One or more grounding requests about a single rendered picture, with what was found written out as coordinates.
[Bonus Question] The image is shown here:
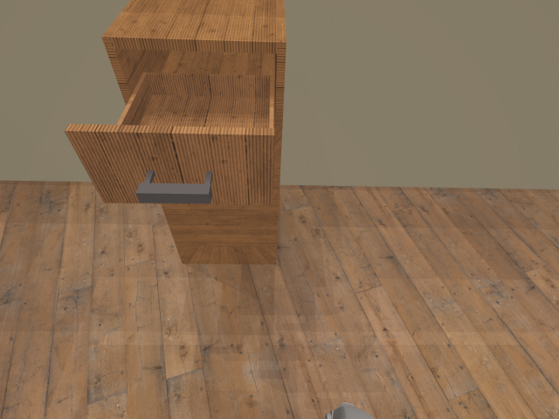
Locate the drawer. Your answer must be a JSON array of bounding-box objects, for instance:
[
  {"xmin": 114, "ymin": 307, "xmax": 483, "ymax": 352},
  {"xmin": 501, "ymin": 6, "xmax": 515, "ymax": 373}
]
[{"xmin": 65, "ymin": 72, "xmax": 274, "ymax": 205}]

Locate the handle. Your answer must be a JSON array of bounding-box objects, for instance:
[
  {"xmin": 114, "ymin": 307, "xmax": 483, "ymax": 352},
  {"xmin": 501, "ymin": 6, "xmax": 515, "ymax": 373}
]
[{"xmin": 136, "ymin": 170, "xmax": 213, "ymax": 204}]

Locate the cabinet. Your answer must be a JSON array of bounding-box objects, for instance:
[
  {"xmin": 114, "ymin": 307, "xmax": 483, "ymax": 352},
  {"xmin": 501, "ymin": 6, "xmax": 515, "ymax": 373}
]
[{"xmin": 102, "ymin": 0, "xmax": 286, "ymax": 264}]

